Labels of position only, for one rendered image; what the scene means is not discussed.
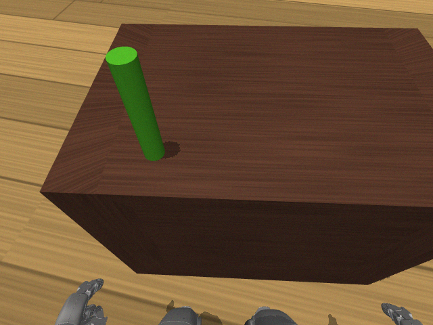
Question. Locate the left robot hand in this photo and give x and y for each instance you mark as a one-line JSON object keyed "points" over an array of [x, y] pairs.
{"points": [[76, 311]]}

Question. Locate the right robot hand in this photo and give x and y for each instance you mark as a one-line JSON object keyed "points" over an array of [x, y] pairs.
{"points": [[399, 315]]}

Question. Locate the can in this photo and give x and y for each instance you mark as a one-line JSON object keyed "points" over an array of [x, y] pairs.
{"points": [[126, 70]]}

